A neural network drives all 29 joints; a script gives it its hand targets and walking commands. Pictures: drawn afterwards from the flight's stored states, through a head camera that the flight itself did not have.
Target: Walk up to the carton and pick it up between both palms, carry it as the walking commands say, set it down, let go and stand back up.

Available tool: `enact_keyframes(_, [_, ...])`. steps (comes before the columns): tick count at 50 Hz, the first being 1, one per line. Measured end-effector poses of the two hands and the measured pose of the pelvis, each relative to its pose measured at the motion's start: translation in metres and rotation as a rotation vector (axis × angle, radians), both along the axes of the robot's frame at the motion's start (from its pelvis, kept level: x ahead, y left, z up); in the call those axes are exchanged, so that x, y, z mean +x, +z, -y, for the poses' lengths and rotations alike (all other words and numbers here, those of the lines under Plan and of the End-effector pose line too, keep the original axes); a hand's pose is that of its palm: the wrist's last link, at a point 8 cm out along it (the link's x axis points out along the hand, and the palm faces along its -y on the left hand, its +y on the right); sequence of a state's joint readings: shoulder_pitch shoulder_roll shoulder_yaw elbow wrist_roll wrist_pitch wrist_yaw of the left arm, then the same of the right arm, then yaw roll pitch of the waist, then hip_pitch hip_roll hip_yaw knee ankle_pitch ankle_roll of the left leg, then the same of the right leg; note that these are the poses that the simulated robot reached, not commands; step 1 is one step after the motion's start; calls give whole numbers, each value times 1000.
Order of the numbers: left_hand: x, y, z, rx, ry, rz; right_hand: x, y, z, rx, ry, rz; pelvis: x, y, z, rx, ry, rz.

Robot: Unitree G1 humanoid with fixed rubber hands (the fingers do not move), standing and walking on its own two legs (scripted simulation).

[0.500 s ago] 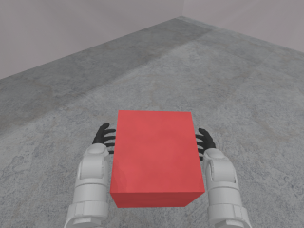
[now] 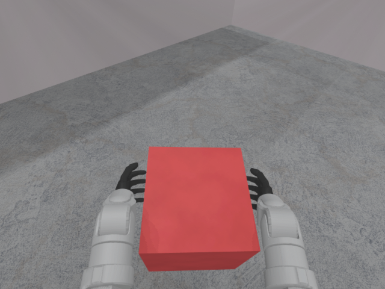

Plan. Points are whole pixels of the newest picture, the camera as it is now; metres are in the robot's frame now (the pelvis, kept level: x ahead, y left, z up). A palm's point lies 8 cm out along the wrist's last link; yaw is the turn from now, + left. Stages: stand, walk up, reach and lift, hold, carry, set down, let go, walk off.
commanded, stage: hold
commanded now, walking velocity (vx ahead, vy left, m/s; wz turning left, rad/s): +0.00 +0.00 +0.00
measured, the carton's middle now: (193, 210) +0.30 +0.00 -0.03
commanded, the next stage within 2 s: carry in 0.94 s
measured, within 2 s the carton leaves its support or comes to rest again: neither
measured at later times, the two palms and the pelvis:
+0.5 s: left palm (124, 197) +0.28 +0.15 +0.05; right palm (264, 202) +0.28 -0.15 +0.04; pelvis +0.00 +0.00 +0.00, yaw +0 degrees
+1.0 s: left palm (125, 195) +0.29 +0.15 +0.05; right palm (265, 201) +0.28 -0.15 +0.05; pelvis +0.00 +0.00 +0.00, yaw -2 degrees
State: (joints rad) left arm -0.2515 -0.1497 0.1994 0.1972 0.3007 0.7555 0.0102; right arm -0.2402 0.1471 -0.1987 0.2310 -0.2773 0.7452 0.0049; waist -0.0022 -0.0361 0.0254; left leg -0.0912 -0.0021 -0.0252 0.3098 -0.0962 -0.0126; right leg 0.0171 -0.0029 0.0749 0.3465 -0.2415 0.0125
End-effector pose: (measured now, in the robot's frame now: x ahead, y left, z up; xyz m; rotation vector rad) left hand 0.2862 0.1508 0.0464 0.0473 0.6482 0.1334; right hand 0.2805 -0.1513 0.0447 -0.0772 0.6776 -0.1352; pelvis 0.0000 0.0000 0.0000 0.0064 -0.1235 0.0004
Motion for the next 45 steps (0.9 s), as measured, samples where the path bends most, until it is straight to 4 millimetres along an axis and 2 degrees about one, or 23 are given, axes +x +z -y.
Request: enact_keyframes(45, [-3,0,0,-4,-13,2,-5,1,0,-7,-15,0,-5,-1,-3,0,-8,8])
